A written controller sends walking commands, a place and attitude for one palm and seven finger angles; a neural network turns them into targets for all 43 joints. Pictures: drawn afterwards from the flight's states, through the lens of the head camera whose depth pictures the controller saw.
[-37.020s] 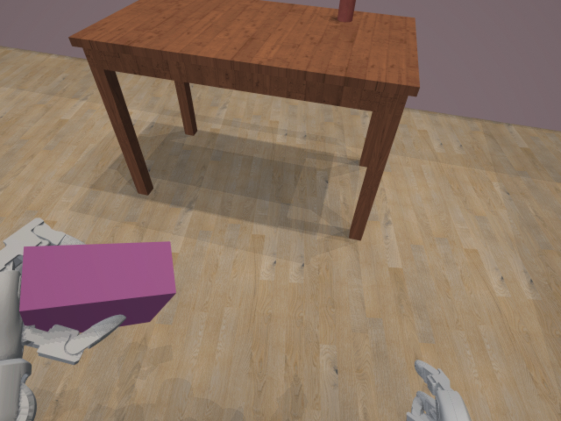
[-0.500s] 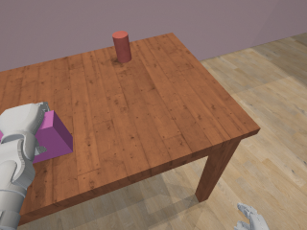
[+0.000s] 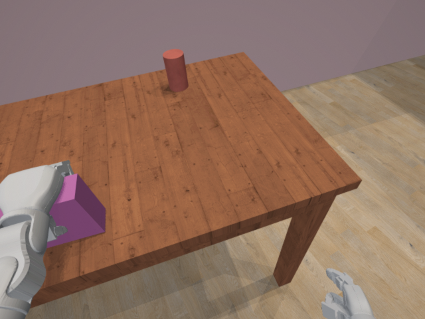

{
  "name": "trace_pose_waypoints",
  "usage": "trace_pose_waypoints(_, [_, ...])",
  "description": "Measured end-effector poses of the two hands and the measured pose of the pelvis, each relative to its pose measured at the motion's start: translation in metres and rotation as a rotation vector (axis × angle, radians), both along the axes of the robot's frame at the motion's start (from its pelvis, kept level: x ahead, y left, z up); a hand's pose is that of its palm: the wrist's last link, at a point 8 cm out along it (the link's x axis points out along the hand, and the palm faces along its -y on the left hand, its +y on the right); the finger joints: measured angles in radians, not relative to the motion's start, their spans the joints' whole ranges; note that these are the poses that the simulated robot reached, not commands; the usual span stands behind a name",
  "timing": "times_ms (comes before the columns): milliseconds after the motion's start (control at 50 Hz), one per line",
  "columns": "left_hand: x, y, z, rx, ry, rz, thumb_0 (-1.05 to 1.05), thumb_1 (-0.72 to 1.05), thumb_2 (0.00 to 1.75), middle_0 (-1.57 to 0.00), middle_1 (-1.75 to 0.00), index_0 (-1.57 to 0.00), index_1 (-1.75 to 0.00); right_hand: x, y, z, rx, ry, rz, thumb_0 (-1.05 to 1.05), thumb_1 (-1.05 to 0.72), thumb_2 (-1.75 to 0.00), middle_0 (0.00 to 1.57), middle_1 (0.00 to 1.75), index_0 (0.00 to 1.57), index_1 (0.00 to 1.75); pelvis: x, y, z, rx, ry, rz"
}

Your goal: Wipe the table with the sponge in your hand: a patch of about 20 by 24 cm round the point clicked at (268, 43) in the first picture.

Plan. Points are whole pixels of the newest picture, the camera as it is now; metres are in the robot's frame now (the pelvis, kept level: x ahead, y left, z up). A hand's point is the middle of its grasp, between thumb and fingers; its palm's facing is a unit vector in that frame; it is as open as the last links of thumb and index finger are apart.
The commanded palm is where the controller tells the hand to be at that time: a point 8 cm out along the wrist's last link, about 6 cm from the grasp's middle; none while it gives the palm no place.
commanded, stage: lift the sponge slowly off the table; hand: left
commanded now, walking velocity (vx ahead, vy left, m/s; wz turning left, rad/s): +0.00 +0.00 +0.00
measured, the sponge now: (61, 219) +0.26 +0.34 +0.05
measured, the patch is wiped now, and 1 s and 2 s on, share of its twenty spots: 0.95 0.95 0.95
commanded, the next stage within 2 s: none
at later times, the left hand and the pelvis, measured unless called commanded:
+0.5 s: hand (52, 215) +0.24 +0.32 +0.10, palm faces -0.01 -0.04 -1.00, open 9.8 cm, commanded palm +0.22 +0.31 +0.16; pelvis -0.01 -0.01 +0.00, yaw +1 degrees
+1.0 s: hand (43, 207) +0.24 +0.31 +0.13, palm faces +0.01 -0.02 -1.00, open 9.8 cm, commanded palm +0.21 +0.31 +0.20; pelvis -0.02 -0.02 +0.00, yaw +1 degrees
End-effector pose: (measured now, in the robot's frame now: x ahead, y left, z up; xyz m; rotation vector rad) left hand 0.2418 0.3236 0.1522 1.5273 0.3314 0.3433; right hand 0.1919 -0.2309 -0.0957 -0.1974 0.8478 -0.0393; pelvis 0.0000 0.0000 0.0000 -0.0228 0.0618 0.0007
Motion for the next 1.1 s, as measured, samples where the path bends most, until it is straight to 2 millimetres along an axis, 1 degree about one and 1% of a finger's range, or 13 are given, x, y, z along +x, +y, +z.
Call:
trace_pose_waypoints(140, [-0.009, -0.004, -0.001, 0.001, 0.004, 0.012, 0.01, -0.46, 1.07, -0.70, -1.39, -0.73, -1.42, 0.003, 0.005, 0.002, 0.006, -0.018, 0.012, 0.01, -0.91, -0.89, 0.20, 0.30, 0.20, 0.30, -0.003, -0.001, 0.000, 0.002, -0.013, 0.002])
trace_pose_waypoints(380, [-0.015, -0.008, 0.001, -0.016, 0.020, 0.009, 0.00, -0.47, 1.07, -0.71, -1.39, -0.73, -1.41, 0.005, 0.008, 0.004, 0.000, -0.036, 0.034, 0.01, -0.91, -0.89, 0.21, 0.30, 0.20, 0.30, -0.006, -0.005, 0.002, 0.004, -0.032, 0.011])
trace_pose_waypoints(600, [-0.022, -0.017, 0.004, -0.032, 0.017, -0.003, -0.01, -0.48, 1.07, -0.73, -1.37, -0.75, -1.39, 0.009, 0.008, 0.006, -0.006, -0.048, 0.059, 0.01, -0.91, -0.89, 0.21, 0.30, 0.20, 0.30, -0.010, -0.011, 0.003, 0.006, -0.049, 0.020])
trace_pose_waypoints(700, [-0.021, -0.015, 0.009, -0.026, 0.013, 0.008, -0.01, -0.48, 1.07, -0.73, -1.36, -0.76, -1.39, 0.010, 0.008, 0.008, -0.007, -0.058, 0.064, 0.01, -0.91, -0.89, 0.21, 0.30, 0.20, 0.30, -0.012, -0.014, 0.003, 0.007, -0.057, 0.022])
trace_pose_waypoints(840, [-0.022, -0.014, 0.022, -0.016, 0.003, 0.009, -0.01, -0.49, 1.07, -0.74, -1.35, -0.76, -1.38, 0.010, 0.004, 0.011, -0.005, -0.079, 0.063, 0.01, -0.91, -0.89, 0.21, 0.30, 0.20, 0.30, -0.016, -0.017, 0.004, 0.008, -0.065, 0.024])
trace_pose_waypoints(940, [-0.023, -0.018, 0.029, -0.011, -0.002, -0.005, -0.01, -0.49, 1.07, -0.75, -1.35, -0.77, -1.37, 0.007, 0.001, 0.012, -0.007, -0.080, 0.063, 0.01, -0.91, -0.89, 0.21, 0.30, 0.20, 0.30, -0.019, -0.019, 0.004, 0.010, -0.070, 0.024])
trace_pose_waypoints(1100, [-0.028, -0.018, 0.040, -0.005, -0.019, -0.008, -0.01, -0.49, 1.07, -0.75, -1.35, -0.77, -1.37, 0.001, -0.002, 0.012, -0.003, -0.080, 0.058, 0.01, -0.91, -0.89, 0.21, 0.30, 0.20, 0.30, -0.024, -0.020, 0.005, 0.010, -0.079, 0.023])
